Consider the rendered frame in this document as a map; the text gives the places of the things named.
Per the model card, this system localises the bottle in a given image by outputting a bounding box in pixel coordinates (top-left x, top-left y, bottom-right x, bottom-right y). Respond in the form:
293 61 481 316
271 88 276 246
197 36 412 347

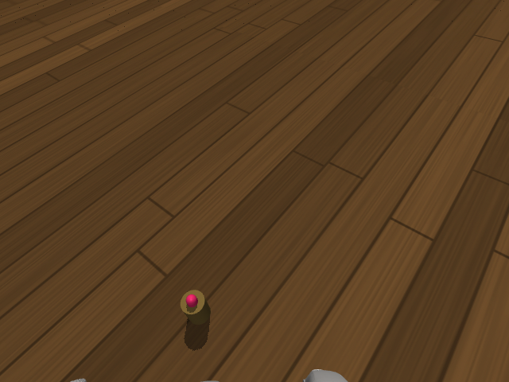
181 290 211 325

